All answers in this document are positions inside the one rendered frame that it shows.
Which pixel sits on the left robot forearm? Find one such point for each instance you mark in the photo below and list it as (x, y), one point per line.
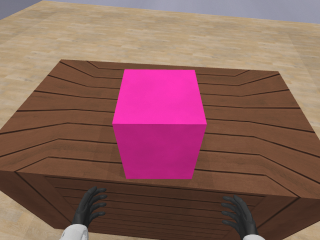
(75, 232)

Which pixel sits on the carton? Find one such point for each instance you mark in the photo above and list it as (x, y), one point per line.
(159, 123)

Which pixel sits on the robot left hand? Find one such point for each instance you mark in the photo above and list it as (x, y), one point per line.
(83, 214)

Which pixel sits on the robot right hand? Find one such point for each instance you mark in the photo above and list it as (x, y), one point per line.
(245, 223)

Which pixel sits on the pedestal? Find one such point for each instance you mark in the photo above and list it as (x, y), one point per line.
(257, 145)

